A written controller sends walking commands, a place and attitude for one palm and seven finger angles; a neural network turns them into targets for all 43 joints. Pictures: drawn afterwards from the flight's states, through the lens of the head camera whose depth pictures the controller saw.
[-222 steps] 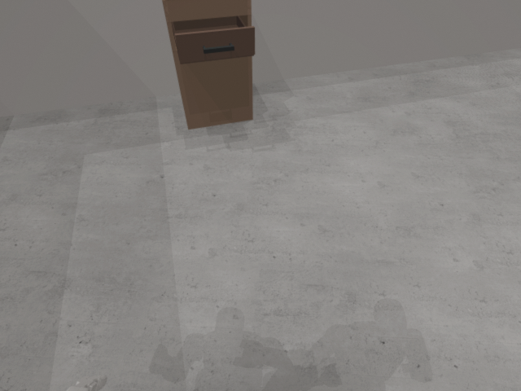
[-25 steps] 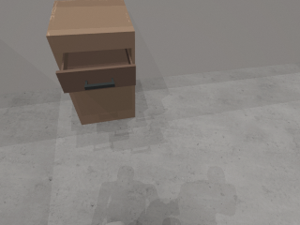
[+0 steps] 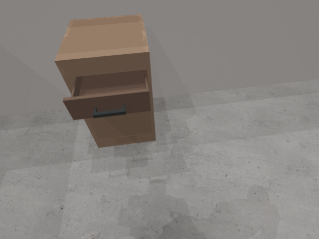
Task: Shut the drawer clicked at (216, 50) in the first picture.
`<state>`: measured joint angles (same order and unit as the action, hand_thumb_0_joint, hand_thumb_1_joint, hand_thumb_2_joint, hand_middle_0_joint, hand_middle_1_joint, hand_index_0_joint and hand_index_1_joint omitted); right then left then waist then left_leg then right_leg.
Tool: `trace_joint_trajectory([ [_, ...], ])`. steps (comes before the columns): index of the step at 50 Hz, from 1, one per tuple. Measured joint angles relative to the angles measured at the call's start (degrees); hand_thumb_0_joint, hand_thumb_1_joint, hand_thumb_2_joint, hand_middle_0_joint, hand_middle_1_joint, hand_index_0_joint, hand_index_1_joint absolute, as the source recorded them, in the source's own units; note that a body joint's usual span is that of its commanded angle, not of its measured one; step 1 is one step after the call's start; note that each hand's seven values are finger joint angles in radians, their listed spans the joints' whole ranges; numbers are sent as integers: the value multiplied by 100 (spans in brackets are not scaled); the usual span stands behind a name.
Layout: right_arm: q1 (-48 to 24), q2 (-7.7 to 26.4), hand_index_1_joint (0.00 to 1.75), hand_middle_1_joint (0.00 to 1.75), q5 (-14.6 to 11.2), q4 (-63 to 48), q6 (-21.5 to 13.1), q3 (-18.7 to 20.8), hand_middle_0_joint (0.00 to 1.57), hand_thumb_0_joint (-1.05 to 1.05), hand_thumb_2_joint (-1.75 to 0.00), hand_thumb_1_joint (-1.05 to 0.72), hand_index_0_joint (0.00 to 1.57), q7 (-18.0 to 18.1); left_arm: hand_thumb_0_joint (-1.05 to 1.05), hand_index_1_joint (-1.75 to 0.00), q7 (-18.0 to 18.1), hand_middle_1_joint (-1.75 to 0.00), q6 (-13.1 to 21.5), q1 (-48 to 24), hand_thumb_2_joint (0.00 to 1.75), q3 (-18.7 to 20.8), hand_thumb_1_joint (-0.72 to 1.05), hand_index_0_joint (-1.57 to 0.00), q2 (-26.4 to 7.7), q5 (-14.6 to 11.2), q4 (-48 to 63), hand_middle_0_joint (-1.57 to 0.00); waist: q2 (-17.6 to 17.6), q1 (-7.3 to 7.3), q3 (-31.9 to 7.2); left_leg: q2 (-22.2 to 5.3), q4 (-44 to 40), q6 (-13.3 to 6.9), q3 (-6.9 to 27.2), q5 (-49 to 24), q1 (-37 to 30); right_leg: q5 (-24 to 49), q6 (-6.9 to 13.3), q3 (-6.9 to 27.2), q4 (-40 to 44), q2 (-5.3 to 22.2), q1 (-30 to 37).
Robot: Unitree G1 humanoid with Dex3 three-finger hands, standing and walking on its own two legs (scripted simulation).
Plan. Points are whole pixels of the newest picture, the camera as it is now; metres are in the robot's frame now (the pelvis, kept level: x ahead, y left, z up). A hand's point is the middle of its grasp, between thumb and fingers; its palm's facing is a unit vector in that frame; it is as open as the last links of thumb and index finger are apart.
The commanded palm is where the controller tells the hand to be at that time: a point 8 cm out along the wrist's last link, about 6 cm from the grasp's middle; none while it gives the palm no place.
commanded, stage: turn to face it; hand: left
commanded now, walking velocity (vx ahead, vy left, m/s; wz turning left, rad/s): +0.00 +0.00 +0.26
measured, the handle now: (109, 110) +0.68 +0.26 -0.19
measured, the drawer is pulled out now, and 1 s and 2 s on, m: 0.16 0.16 0.16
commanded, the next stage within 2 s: take the last steps up to it in 0.06 s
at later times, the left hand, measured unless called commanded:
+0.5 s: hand out of the picture +0.04 +0.23 -0.16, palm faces +0.13 -0.97 -0.21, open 7.3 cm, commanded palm none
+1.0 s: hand out of the picture +0.10 +0.18 -0.16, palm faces +0.24 -0.96 -0.16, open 7.3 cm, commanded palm none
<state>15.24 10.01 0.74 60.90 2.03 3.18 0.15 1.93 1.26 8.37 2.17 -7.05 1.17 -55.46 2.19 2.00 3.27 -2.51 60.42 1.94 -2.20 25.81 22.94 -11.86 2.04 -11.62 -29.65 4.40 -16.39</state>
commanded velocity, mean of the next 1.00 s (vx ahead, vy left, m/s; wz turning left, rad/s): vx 0.24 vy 0.04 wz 0.11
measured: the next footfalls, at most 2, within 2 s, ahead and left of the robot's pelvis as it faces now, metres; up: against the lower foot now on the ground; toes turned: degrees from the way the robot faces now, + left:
left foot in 0.18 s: +0.04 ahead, +0.13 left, +0.00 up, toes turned +8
right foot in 0.64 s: +0.17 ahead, -0.09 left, +0.00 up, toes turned +0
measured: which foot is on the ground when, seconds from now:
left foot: up 0.00-0.16, down 0.18-0.64, up 0.66-1.00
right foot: down 0.00-0.20, up 0.22-0.62, down 0.64-1.00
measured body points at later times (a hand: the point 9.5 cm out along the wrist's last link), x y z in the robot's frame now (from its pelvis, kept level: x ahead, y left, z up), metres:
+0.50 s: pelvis +0.04 +0.04 +0.01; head +0.06 +0.05 +0.46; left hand +0.03 +0.28 -0.15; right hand +0.07 -0.19 -0.14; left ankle +0.00 +0.12 -0.73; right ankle +0.07 -0.10 -0.69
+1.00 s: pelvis +0.17 +0.04 +0.01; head +0.19 +0.04 +0.46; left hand +0.09 +0.23 -0.15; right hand +0.26 -0.19 -0.15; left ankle +0.23 +0.19 -0.70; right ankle +0.13 -0.09 -0.73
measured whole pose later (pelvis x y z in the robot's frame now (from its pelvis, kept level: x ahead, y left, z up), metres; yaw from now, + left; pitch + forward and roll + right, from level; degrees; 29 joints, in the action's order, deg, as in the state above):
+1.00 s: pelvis +0.17 +0.04 +0.01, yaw +9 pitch +0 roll -1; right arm 12.0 10.8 1.1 59.6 -0.5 3.2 -1.7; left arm 0.7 3.5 21.9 1.7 -6.1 1.6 -63.7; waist 1.2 -1.3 2.2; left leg -5.4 42.1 0.4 -4.0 12.6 27.0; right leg -15.7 -0.5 -8.9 -19.8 2.7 -3.5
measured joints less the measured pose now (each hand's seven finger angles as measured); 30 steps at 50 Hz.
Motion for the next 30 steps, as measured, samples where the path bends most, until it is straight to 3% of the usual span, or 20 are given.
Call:
trace_joint_trajectory([
  [6, -331, 59, 30, 30, -15, -232, 8, -16, 19, 0, -90, -91, 19, -16, -1, -30, -8, -30, -101, 115, 90, 28, 92, -20, -186, 46, -53, -20, -204, -171, -26, -27, -1444, 33, -159, -33, -355, 15, -91, -151, 106, 100, 93],
  [9, -419, 96, 30, 30, -11, -344, -63, -56, 19, 0, -90, -91, 19, -21, 0, -30, -14, -30, -197, 255, 90, 67, 92, -20, -309, 1, -136, -20, -245, -207, -39, -43, -2553, -27, -223, -681, -797, -151, -208, -245, -199, 147, 17],
  [13, -421, -8, 30, 30, 66, -400, -136, -138, 19, 0, -90, -91, 19, 6, 0, -30, -53, -30, -414, 455, 90, 134, 91, -20, -504, -12, -320, -20, -439, -255, -70, 110, -2683, -424, -255, -714, -909, -1296, -349, 301, -1386, 73, -348],
  [15, -345, -45, 30, 30, 64, -403, -197, -178, 19, 0, -90, -91, 20, 38, 0, -30, -111, -30, -412, 539, 90, 144, 92, -20, -553, 17, -398, -19, -421, -253, -94, 155, -2993, -477, -211, -843, -1051, -1336, -342, 548, -2150, -21, -587],
  [18, -203, -60, 30, 30, 40, -336, -293, -193, 20, 0, -90, -91, 20, 79, 0, -30, -171, -30, -322, 663, 90, 125, 92, -20, -578, 30, -465, -19, -377, -265, -124, 237, -3486, -511, -163, -1065, -1295, -1113, -372, 722, -2615, -37, -758],
  [23, 108, -82, 30, 30, 20, -166, -400, -187, 20, 0, -90, -91, 20, 83, 0, -30, -188, -30, -259, 731, 90, 75, 91, -20, -531, 37, -557, -19, -314, -213, -137, 360, -3952, -527, -92, -1196, -1629, -997, -418, 815, -2308, 19, -745],
  [30, 541, -103, 30, 30, 42, 199, -355, -148, 20, 0, -90, -91, 20, 53, 0, -30, -229, -30, -158, 542, 90, 19, 91, -20, -297, 23, -523, -19, -146, -75, -99, 380, -3776, -391, -39, -845, -1895, -877, -334, 686, -947, -36, -364],
])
